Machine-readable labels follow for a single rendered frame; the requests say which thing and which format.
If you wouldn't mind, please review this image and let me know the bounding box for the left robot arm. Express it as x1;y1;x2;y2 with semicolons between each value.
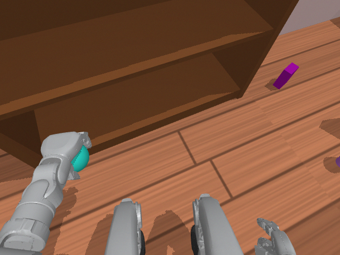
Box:
0;154;71;255

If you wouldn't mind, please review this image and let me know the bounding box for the right robot hand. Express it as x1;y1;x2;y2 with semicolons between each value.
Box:
254;218;296;255

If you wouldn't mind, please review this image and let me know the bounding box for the left robot hand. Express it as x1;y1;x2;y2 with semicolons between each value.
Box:
41;132;92;180

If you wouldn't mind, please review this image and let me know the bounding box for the bookshelf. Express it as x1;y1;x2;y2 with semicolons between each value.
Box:
0;0;299;169

